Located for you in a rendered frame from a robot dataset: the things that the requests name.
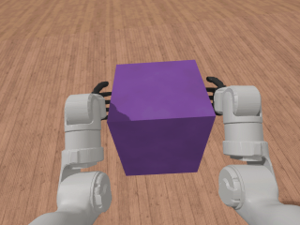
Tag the robot right upper arm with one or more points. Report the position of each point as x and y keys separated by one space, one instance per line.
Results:
x=252 y=191

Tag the robot left upper arm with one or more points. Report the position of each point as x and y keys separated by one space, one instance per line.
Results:
x=82 y=197

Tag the left robot forearm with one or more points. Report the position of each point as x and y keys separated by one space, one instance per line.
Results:
x=82 y=124

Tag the right robot forearm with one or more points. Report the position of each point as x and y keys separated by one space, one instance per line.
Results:
x=241 y=107

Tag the right robot hand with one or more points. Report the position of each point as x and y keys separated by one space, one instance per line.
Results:
x=219 y=84

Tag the carton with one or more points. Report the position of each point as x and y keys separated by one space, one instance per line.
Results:
x=160 y=117

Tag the left robot hand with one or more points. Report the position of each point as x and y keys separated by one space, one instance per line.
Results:
x=97 y=89

